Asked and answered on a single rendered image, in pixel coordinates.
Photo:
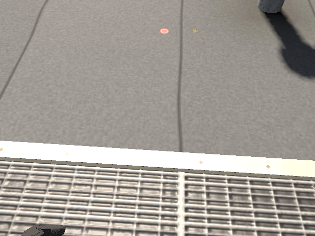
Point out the left robot hand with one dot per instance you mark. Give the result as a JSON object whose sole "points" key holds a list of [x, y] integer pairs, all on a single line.
{"points": [[45, 230]]}

